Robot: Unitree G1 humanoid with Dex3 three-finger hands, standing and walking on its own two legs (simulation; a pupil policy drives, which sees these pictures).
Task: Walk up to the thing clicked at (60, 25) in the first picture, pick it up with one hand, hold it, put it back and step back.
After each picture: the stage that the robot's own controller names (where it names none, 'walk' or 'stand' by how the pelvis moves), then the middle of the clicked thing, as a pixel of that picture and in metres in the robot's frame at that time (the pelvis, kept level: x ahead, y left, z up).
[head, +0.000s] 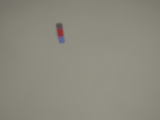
stand; (60, 33) +1.38 +0.27 -0.66
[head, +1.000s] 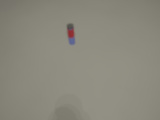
walk; (71, 34) +1.26 +0.22 -0.65
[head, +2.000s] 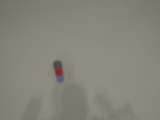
walk; (58, 72) +0.77 +0.23 -0.63
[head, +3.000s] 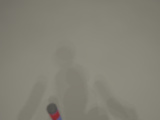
walk; (54, 114) +0.46 +0.24 -0.64
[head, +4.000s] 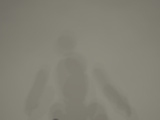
stand; out of the picture +0.34 +0.20 -0.65
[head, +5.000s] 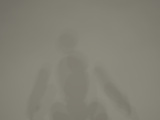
stand; out of the picture +0.33 +0.21 -0.66
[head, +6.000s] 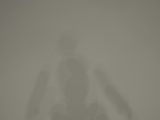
stand; out of the picture +0.33 +0.22 -0.66
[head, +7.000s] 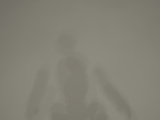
stand; out of the picture +0.32 +0.22 -0.66
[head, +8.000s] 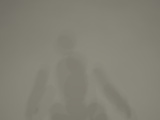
go down; out of the picture +0.32 +0.22 -0.66
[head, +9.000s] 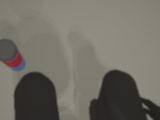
go down; (12, 58) +0.39 +0.26 -0.24
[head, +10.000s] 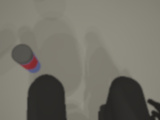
approach; (28, 61) +0.39 +0.25 -0.27
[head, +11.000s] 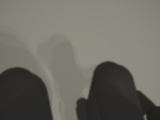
close in; out of the picture +0.37 +0.29 -0.15
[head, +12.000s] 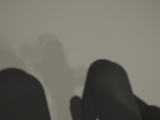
close; out of the picture +0.37 +0.30 -0.15
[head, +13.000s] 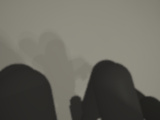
lift; out of the picture +0.32 +0.29 -0.15
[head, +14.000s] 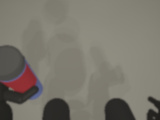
lift; (22, 79) +0.31 +0.20 +0.03
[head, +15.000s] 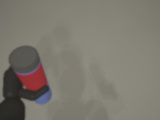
hold; (35, 80) +0.32 +0.17 +0.05
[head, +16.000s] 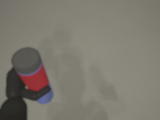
hold; (37, 80) +0.32 +0.17 +0.04
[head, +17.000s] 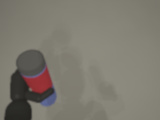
hold; (40, 82) +0.32 +0.16 +0.04
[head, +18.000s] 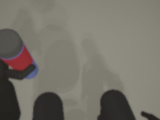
crouch; (20, 59) +0.39 +0.21 -0.05
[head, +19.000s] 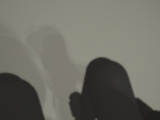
lower; out of the picture +0.38 +0.30 -0.16
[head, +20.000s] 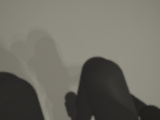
lower; out of the picture +0.38 +0.31 -0.15
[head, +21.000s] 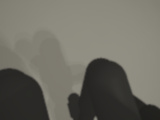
lower; out of the picture +0.37 +0.31 -0.16
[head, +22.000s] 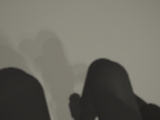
lower; out of the picture +0.35 +0.31 -0.15
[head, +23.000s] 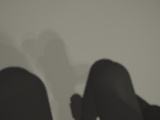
loosen; out of the picture +0.35 +0.29 -0.15
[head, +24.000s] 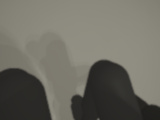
withdraw; out of the picture +0.35 +0.29 -0.16
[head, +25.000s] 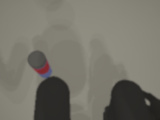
walk; (41, 66) +0.39 +0.23 -0.30
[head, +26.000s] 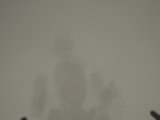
stand; out of the picture +0.32 +0.19 -0.59
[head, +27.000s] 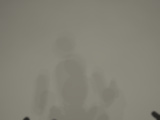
stand; out of the picture +0.33 +0.20 -0.60
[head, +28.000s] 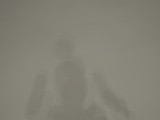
stand; out of the picture +0.33 +0.19 -0.63
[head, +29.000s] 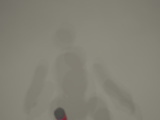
walk; (61, 118) +0.37 +0.18 -0.64
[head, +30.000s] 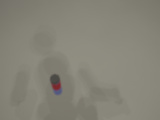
walk; (56, 85) +0.57 +0.19 -0.64
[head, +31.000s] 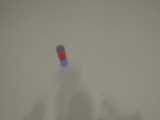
walk; (62, 56) +0.89 +0.25 -0.63
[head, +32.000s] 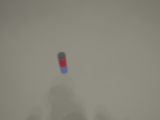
stand; (62, 63) +0.94 +0.22 -0.65
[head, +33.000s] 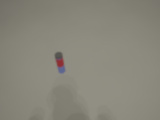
stand; (60, 63) +0.95 +0.24 -0.66
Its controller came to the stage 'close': yes
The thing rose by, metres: 0.67
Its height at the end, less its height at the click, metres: +0.00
